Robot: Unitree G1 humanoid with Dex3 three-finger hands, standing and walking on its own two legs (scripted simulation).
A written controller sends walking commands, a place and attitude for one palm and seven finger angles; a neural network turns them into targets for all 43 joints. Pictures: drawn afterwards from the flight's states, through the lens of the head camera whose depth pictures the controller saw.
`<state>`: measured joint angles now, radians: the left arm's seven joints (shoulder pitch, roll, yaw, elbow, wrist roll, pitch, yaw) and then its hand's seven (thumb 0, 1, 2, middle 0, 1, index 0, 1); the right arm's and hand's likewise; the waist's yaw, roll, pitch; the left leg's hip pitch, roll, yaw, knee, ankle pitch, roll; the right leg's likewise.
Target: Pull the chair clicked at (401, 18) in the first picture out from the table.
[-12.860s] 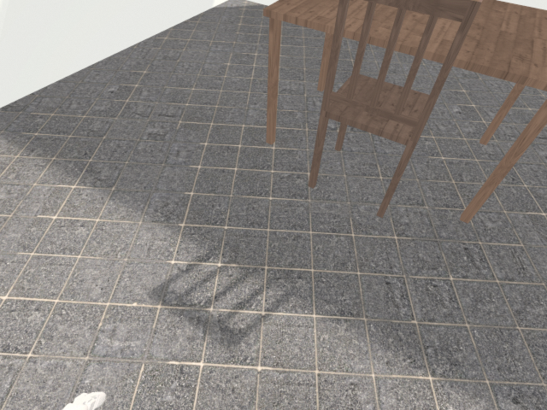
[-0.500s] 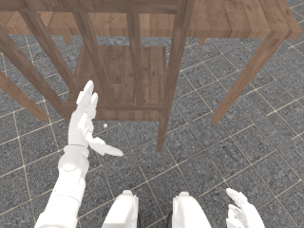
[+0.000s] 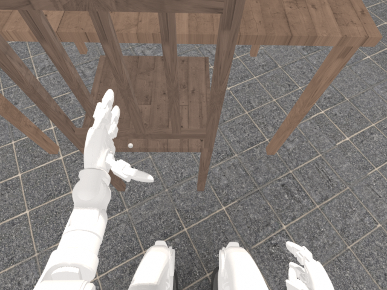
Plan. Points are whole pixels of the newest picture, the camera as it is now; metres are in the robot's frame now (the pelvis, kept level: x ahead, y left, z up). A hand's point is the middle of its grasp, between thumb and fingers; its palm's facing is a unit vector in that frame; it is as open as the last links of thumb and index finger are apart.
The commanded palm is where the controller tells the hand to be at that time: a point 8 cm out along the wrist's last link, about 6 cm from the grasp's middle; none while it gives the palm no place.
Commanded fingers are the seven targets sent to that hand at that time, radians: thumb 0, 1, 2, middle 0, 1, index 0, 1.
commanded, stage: push the fingers through the gap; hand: left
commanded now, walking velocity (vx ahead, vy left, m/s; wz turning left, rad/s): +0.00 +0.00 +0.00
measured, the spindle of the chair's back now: (126, 88) +0.50 +0.15 +0.07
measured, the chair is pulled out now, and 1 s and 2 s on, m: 0.00 0.00 0.00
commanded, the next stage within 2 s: hook a spindle and tug to test in 1.24 s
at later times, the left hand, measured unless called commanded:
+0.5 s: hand (136, 127) +0.43 +0.13 +0.02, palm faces +0.02 -1.00 -0.05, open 16.9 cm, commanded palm +0.41 +0.18 +0.02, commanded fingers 0.00 -0.50 0.30 -0.06 -0.08 -0.06 -0.08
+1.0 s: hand (139, 111) +0.47 +0.13 +0.03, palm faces +0.02 -1.00 -0.05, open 16.9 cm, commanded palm +0.44 +0.17 +0.02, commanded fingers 0.00 -0.50 0.30 -0.06 -0.08 -0.06 -0.08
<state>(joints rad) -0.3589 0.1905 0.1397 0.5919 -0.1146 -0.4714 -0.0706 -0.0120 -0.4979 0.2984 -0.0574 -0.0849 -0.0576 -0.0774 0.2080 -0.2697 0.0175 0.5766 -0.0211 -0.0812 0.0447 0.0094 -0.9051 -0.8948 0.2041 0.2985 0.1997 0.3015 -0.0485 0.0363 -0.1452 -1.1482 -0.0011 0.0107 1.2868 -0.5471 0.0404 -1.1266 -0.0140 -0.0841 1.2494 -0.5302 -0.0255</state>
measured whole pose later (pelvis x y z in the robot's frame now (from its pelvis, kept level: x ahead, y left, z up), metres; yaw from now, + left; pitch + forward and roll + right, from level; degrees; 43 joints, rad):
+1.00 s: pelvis -0.01 +0.00 -0.01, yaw -1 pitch +26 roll -2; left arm -0.74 0.28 0.29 1.01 -0.04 -0.57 -0.04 -0.01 -0.50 0.30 -0.06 -0.08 -0.06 -0.08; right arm 0.30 -0.28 0.01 0.63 -0.05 -0.01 0.08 0.01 -0.91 -0.89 0.20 0.30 0.20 0.30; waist -0.12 0.05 -0.14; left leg -1.22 0.01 0.02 1.30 -0.53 0.04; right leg -1.20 0.00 -0.07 1.25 -0.51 -0.03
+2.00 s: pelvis +0.00 +0.00 +0.00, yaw -1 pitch +26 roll -3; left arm -0.71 0.25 0.26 0.99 -0.06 -0.56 -0.01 -0.01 0.05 0.53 -0.45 -1.32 -0.40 -1.32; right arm 0.30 -0.27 0.00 0.63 -0.05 0.00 0.09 0.01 -0.91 -0.89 0.20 0.30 0.20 0.30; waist -0.11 0.05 -0.14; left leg -1.20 0.01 0.02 1.29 -0.54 0.04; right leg -1.19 0.00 -0.07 1.24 -0.51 -0.02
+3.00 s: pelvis +0.01 +0.00 +0.01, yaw -1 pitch +22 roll -2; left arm -0.50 0.20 0.17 0.72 -0.06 -0.46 0.02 0.00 0.70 0.78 -0.46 -1.45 -0.40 -1.45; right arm 0.23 -0.25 -0.01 0.58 0.00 0.05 0.06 0.01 -0.91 -0.89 0.20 0.30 0.20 0.30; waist -0.07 0.04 -0.09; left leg -1.07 0.00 0.02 1.23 -0.55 0.05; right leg -1.06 0.00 -0.06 1.19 -0.52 -0.02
